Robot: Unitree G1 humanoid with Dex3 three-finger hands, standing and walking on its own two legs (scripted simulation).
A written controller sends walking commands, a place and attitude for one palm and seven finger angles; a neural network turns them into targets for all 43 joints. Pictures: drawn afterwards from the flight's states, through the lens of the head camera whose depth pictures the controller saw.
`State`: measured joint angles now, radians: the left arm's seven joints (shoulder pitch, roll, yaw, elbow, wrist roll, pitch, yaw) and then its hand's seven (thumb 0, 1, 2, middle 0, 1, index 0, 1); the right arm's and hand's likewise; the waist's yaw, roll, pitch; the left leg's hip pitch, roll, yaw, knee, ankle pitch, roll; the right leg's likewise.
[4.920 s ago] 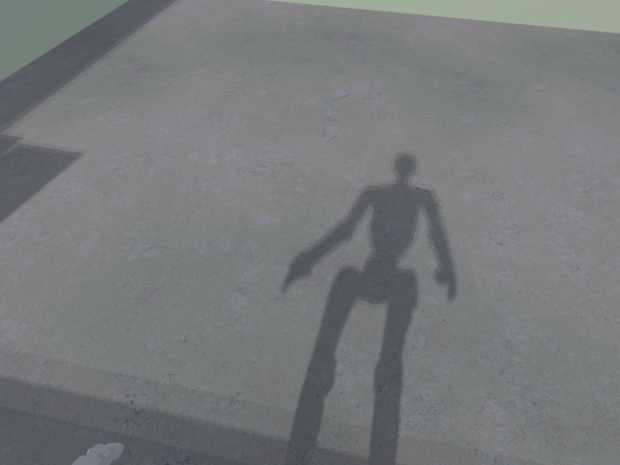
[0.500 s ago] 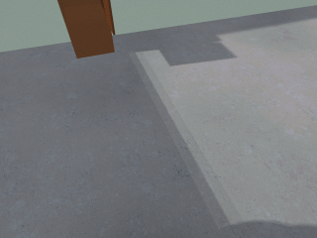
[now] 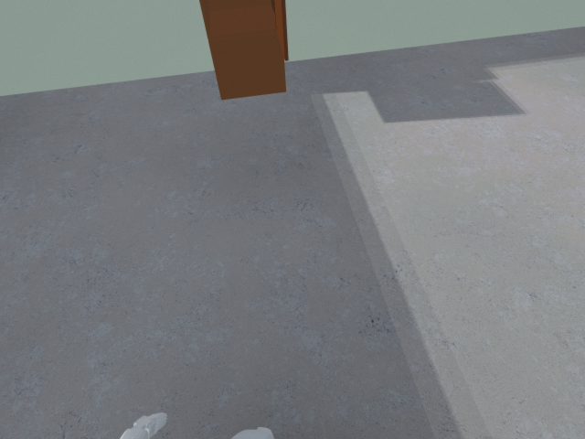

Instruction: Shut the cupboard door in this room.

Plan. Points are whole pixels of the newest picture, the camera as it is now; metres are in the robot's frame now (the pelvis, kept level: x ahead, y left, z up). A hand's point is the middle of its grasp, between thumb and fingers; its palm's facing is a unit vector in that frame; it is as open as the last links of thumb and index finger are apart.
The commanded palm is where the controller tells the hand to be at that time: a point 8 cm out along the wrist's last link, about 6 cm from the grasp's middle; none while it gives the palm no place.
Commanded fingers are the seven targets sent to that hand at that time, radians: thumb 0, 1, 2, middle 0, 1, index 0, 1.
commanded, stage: turn or walk to find it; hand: left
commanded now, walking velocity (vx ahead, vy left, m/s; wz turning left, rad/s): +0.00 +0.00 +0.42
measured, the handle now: out of the picture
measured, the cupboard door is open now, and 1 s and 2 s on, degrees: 89 89 89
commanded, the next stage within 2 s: stand and wait in 0.90 s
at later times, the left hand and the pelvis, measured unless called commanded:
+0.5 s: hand out of the picture -0.05 +0.26 -0.18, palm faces +0.27 -0.93 -0.24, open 7.4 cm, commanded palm none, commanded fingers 0.00 0.90 0.90 -0.20 -0.30 -0.20 -0.30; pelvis -0.01 +0.05 +0.00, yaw +13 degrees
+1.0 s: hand out of the picture +0.03 +0.24 -0.14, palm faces +0.39 -0.88 -0.28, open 7.3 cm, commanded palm none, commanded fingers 0.00 0.90 0.90 -0.20 -0.30 -0.20 -0.30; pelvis +0.00 +0.02 +0.00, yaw +25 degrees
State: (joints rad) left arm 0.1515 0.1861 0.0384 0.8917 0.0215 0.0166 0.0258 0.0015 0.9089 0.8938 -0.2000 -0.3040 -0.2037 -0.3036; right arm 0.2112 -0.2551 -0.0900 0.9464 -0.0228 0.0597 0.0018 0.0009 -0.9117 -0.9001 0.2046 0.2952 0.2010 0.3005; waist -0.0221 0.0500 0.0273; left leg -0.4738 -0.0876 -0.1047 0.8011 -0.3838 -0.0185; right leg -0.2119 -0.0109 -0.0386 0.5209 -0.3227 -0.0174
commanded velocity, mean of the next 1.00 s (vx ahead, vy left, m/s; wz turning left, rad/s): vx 0.00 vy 0.00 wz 0.37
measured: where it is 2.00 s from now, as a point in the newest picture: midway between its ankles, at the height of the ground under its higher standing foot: outside the picture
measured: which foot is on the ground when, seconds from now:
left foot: up 0.00-0.34, down 0.36-0.90, up 0.92-1.00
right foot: down 0.00-0.36, up 0.38-0.88, down 0.90-1.00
